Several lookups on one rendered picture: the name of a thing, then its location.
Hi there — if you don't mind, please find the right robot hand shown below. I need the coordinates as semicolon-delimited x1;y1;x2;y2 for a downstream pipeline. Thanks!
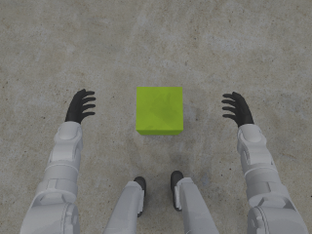
221;92;254;128

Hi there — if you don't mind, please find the left robot hand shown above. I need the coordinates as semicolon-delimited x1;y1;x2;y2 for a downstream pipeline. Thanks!
64;89;96;125

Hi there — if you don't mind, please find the left robot forearm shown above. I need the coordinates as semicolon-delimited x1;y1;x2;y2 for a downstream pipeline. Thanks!
19;121;84;234

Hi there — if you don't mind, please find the carton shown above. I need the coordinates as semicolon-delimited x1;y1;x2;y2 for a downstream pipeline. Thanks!
136;87;183;136

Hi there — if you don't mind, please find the right robot forearm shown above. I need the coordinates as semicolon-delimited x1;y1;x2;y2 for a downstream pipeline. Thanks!
237;124;309;234

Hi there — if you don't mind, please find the robot right upper arm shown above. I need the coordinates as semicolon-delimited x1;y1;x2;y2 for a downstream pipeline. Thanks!
247;206;307;234

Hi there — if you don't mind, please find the robot left upper arm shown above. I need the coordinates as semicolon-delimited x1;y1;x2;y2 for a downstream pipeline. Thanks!
21;202;80;234

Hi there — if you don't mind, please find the robot right foot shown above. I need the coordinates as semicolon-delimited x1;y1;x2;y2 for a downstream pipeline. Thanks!
171;171;183;212

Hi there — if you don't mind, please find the left robot shin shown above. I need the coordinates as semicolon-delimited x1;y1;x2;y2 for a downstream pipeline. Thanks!
122;181;141;191

